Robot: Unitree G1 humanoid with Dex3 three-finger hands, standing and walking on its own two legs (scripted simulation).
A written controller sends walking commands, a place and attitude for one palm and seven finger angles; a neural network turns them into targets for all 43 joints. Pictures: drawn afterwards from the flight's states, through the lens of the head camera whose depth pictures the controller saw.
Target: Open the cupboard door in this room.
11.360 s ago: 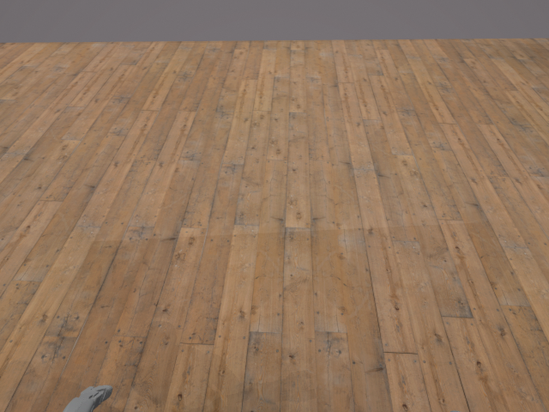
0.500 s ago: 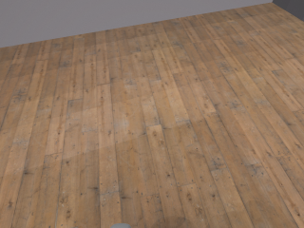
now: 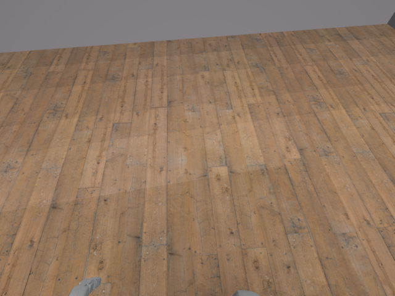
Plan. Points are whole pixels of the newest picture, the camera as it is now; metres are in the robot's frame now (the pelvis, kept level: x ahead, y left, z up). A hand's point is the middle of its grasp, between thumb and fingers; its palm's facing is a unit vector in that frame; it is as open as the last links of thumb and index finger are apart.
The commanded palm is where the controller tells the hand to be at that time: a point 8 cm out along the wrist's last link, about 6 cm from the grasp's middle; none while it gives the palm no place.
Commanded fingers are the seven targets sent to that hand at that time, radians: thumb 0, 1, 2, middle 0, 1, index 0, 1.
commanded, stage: turn or walk to find it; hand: left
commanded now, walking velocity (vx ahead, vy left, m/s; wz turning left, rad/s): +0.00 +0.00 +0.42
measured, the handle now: out of the picture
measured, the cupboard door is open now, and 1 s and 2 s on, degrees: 0 0 0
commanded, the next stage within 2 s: none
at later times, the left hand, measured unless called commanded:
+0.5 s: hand out of the picture -0.02 +0.15 -0.16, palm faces +0.27 -0.92 -0.27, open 7.3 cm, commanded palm none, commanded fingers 0.00 0.90 0.90 -0.20 -0.30 -0.20 -0.30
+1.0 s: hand out of the picture -0.09 +0.22 -0.17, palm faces +0.46 -0.85 -0.23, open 7.4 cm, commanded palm none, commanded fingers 0.00 0.90 0.90 -0.20 -0.30 -0.20 -0.30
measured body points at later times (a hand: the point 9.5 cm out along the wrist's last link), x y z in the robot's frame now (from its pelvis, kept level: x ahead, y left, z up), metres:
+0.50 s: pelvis -0.02 -0.05 +0.00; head +0.01 -0.07 +0.45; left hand -0.04 +0.20 -0.14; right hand +0.07 -0.30 -0.16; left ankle -0.11 +0.11 -0.66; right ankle -0.01 -0.13 -0.74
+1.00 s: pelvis -0.06 +0.00 +0.00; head -0.05 +0.04 +0.45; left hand -0.11 +0.27 -0.15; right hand +0.12 -0.18 -0.13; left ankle -0.09 +0.07 -0.74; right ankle -0.01 -0.16 -0.66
